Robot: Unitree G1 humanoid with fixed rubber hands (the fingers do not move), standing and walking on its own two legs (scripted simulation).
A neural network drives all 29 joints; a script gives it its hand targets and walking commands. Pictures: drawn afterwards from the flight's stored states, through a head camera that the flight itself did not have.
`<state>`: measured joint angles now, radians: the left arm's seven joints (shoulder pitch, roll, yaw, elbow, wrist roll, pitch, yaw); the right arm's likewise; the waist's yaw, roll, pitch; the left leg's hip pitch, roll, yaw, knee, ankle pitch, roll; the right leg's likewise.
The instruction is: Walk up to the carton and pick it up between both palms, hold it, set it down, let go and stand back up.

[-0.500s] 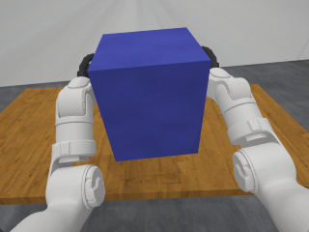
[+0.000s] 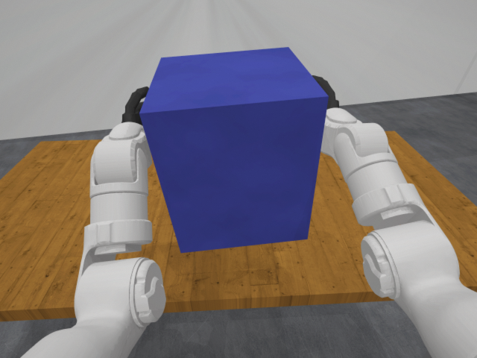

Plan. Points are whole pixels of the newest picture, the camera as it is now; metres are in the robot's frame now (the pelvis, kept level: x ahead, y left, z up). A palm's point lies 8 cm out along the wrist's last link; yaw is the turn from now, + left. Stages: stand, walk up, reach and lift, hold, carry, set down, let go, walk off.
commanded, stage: hold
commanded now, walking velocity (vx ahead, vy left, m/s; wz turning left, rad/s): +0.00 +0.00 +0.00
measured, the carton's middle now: (235, 149) +0.36 -0.01 +0.24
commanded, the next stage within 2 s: none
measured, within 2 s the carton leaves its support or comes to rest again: neither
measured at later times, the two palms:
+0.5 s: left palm (133, 133) +0.37 +0.15 +0.27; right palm (325, 119) +0.37 -0.15 +0.28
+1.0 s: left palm (133, 133) +0.35 +0.15 +0.28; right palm (329, 121) +0.36 -0.16 +0.28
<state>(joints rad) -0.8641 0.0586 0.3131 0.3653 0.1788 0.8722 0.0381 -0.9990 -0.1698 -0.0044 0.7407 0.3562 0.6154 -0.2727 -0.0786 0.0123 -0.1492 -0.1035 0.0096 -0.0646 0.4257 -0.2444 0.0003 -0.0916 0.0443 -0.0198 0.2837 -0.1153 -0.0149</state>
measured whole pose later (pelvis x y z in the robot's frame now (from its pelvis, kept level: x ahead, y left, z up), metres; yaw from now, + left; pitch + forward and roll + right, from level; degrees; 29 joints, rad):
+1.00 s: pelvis -0.01 -0.01 +0.00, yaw +1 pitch -4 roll -1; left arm -0.89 0.07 0.33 0.41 0.18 0.86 0.03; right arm -1.01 -0.15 -0.04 0.75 0.33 0.63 -0.27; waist -0.07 0.01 -0.17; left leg -0.13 0.01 -0.08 0.41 -0.21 -0.01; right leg -0.13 0.05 -0.02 0.30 -0.10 -0.03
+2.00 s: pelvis +0.00 -0.01 +0.00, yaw +1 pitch -5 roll -2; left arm -0.82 0.04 0.32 0.30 0.19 0.89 0.03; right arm -0.94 -0.15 -0.01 0.66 0.36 0.65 -0.29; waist -0.07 0.01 -0.16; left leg -0.09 0.01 -0.09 0.41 -0.23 -0.01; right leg -0.08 0.05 -0.01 0.28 -0.12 -0.02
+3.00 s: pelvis +0.00 -0.01 +0.00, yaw +1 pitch -4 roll -2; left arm -0.85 0.06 0.31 0.34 0.17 0.88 0.03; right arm -0.98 -0.16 0.00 0.70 0.37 0.64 -0.29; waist -0.08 0.01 -0.17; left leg -0.12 0.00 -0.10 0.42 -0.23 -0.01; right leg -0.11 0.05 -0.01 0.29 -0.12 -0.02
